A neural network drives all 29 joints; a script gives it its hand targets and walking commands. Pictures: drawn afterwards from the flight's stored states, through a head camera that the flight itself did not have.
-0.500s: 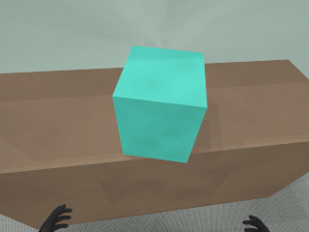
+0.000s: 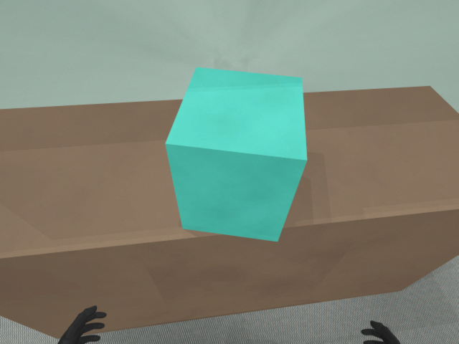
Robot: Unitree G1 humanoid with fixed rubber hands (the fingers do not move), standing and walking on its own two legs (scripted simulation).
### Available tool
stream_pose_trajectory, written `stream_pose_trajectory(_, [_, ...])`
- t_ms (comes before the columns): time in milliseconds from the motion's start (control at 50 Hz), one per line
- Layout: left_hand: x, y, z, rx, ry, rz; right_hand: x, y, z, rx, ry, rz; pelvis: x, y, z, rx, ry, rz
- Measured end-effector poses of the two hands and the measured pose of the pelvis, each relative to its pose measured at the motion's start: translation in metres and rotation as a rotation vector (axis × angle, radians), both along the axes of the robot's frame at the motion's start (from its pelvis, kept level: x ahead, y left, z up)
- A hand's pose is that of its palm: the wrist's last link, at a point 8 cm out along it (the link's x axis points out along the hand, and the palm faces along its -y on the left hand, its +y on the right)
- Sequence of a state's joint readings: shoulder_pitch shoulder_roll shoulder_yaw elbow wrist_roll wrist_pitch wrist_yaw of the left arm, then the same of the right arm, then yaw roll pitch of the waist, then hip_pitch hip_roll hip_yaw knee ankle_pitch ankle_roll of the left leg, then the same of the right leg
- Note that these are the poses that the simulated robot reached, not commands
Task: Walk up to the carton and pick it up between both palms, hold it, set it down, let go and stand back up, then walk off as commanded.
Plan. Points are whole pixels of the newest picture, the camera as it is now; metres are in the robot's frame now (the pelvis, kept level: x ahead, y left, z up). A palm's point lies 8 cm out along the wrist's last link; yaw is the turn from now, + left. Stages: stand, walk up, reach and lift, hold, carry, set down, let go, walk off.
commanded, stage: stand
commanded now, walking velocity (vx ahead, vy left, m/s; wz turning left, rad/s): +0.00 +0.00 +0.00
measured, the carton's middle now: (238, 157) +0.44 -0.01 +0.07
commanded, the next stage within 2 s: walk up in 0.92 s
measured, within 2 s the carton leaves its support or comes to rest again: neither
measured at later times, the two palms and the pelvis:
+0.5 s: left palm out of the picture +0.13 +0.28 -0.09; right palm out of the picture +0.11 -0.29 -0.10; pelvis +0.00 +0.00 +0.00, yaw +0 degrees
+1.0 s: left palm out of the picture +0.13 +0.28 -0.09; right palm out of the picture +0.11 -0.29 -0.10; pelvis +0.00 +0.00 +0.00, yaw +0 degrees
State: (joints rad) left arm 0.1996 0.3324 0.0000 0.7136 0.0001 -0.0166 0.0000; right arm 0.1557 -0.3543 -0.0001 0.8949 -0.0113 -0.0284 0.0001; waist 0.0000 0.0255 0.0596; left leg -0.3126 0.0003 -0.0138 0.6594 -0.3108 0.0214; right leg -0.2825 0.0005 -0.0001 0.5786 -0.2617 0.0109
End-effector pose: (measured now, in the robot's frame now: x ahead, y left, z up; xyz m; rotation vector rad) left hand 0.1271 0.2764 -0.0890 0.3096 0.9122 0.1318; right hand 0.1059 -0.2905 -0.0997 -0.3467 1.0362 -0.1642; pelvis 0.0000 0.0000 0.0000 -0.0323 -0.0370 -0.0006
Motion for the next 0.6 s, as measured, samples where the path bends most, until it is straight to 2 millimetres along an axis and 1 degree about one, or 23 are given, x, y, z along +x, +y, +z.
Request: stream_pose_trajectory(600, [0.0012, 0.0000, 0.0004, 0.004, 0.014, 0.002, 0.0015, -0.0008, -0.0019, 0.003, 0.018, -0.003, 0.0033, -0.0008, 0.0012, 0.001, 0.009, 0.000])
